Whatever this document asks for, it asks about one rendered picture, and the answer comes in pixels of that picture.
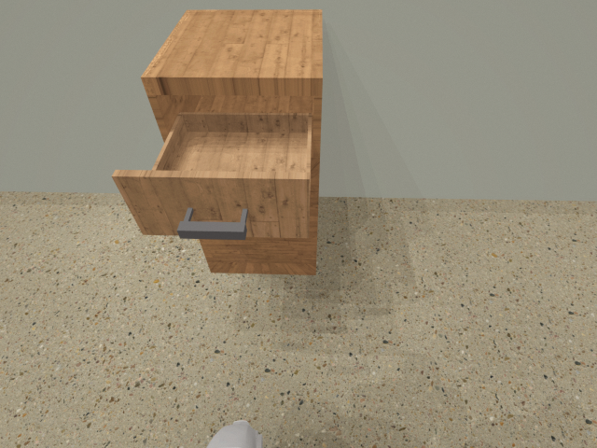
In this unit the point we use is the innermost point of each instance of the handle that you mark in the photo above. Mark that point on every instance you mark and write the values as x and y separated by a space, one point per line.
212 230

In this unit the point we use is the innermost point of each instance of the left robot thigh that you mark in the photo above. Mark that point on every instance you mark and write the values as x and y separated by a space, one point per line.
236 436

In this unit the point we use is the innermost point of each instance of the cabinet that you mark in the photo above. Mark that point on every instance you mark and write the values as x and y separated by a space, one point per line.
246 61

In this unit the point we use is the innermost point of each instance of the drawer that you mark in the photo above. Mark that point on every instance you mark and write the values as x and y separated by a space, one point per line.
221 163

